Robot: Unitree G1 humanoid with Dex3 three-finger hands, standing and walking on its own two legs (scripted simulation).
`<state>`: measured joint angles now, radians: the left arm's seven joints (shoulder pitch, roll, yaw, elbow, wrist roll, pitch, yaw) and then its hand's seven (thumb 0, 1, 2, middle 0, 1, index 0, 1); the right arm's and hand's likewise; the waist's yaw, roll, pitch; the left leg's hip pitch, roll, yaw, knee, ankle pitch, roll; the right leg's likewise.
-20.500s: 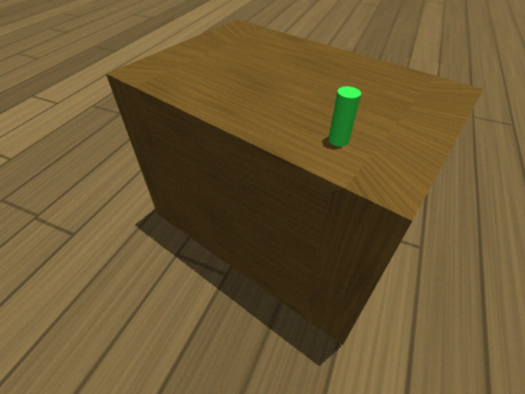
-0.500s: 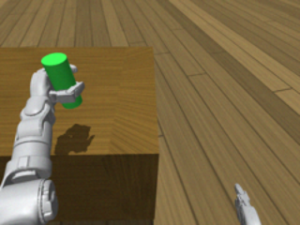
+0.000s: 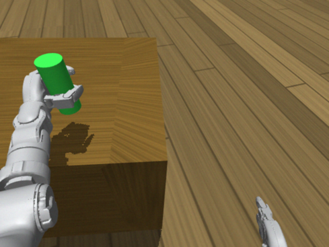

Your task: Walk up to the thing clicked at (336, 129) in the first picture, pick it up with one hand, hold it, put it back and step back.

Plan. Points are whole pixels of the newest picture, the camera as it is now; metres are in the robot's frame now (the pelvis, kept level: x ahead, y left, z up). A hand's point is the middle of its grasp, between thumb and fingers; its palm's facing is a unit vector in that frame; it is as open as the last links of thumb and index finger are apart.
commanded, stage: lower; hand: left
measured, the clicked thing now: (60, 86) +0.47 +0.21 +0.17
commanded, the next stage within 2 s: loosen in 1.04 s
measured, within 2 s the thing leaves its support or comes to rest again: rests again in 0.92 s
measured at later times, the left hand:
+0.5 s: hand (75, 102) +0.49 +0.20 +0.10, palm faces +0.11 -0.99 +0.00, open 7.4 cm
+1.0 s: hand (78, 107) +0.50 +0.20 +0.07, palm faces +0.13 -0.99 +0.00, open 7.4 cm
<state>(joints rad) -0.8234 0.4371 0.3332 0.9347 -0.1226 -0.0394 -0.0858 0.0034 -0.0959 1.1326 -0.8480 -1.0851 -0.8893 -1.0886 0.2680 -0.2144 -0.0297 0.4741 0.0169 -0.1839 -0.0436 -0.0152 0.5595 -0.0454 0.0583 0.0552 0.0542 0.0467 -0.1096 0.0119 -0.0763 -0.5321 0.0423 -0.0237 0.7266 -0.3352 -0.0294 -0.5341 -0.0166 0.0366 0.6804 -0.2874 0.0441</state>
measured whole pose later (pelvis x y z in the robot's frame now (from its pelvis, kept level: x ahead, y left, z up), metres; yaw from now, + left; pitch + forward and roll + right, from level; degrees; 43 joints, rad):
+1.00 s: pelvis +0.01 +0.00 -0.03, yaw -1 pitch +16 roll -2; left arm -0.80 0.46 0.38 1.01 -0.09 -0.23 -0.10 0.00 -0.09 1.13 -0.85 -1.09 -0.89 -1.09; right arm 0.33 -0.22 -0.02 0.18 -0.01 -0.08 0.00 -0.01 0.51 -0.06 0.06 0.06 0.06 0.05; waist -0.16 0.00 -0.11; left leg -0.79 0.05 -0.04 0.94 -0.44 -0.03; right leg -0.78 0.00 0.03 0.87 -0.38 0.05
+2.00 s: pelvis +0.01 +0.00 -0.03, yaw -1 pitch +17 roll -2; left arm -0.84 0.55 0.46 0.96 -0.07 -0.19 -0.11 -0.02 -0.52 0.08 -0.12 -0.10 -0.13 -0.10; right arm 0.37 -0.24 -0.04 0.10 0.00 0.00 0.01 -0.01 0.52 -0.05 0.06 0.06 0.06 0.05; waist -0.18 0.00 -0.14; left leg -0.80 0.06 -0.04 0.96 -0.46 -0.03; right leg -0.79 0.00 0.03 0.90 -0.39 0.05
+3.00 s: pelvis +0.02 -0.01 +0.00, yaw +2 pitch +3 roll -1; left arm 0.38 0.38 0.37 -0.35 -0.09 -0.06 0.01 -0.02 -0.53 0.01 -0.07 -0.04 -0.07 -0.04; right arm 0.38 -0.24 -0.16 0.33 0.07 0.00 -0.02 -0.01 0.53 -0.05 0.06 0.06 0.06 0.05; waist 0.06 0.04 -0.08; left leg -0.41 0.03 -0.05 0.75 -0.39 -0.04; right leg -0.42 -0.03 0.01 0.73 -0.37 0.04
